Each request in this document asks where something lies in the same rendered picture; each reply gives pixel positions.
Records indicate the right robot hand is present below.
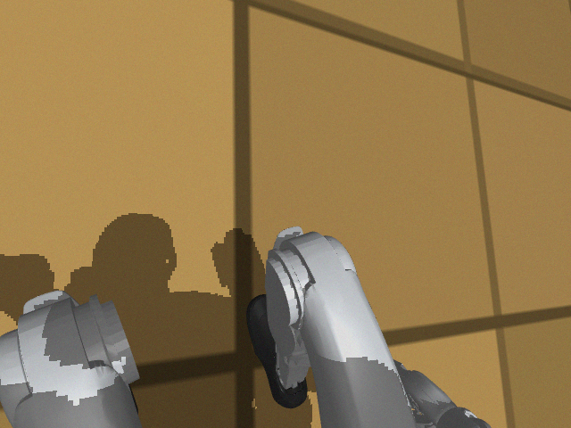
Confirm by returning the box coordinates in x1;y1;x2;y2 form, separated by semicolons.
393;360;457;428

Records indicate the right robot arm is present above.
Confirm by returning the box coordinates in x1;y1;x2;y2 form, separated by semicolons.
436;407;492;428

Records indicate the right robot foot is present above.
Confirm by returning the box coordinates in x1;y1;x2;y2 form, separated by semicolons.
246;294;307;408

